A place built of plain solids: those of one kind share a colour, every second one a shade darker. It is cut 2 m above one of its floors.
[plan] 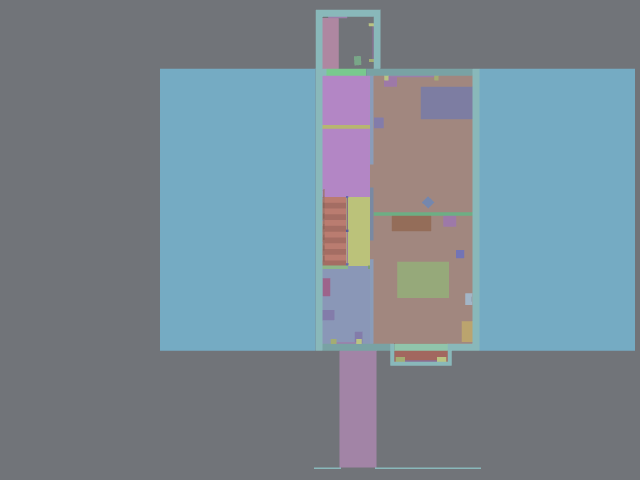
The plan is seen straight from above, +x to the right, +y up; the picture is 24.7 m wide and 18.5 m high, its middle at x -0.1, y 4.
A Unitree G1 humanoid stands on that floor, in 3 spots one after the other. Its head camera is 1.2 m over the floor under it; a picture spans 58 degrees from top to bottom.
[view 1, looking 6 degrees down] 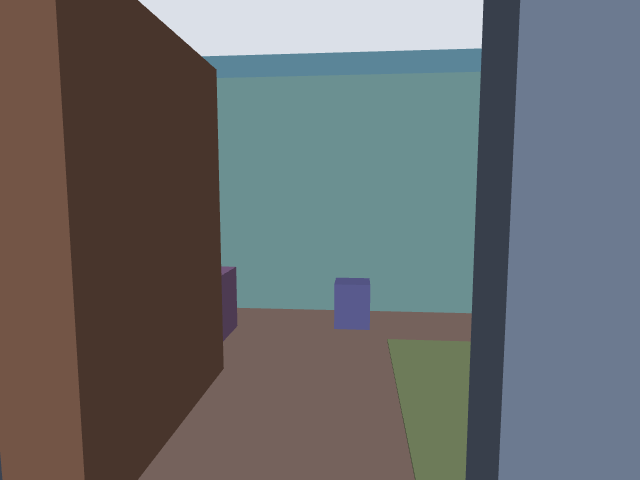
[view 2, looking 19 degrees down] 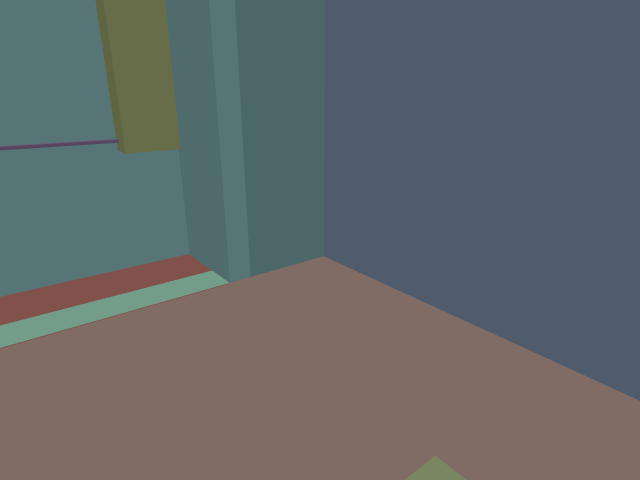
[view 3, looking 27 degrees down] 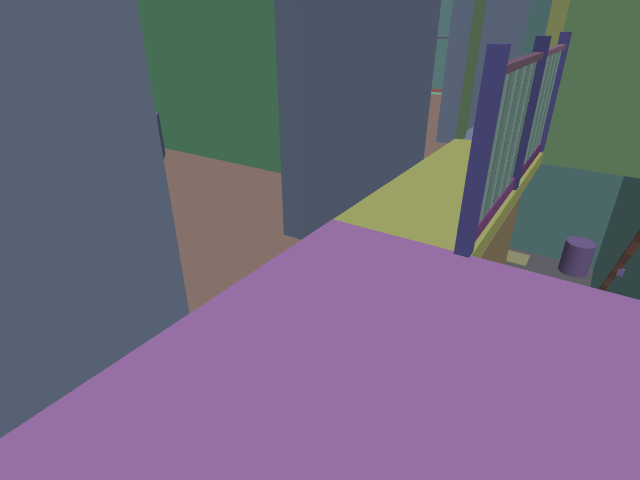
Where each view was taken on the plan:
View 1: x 1.36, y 3.42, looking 5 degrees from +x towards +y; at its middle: wall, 4.46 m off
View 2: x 3.92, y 2.45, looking -128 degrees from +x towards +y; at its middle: wall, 3.29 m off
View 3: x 0.45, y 7.94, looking -57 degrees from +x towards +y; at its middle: upper_floor_back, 2.64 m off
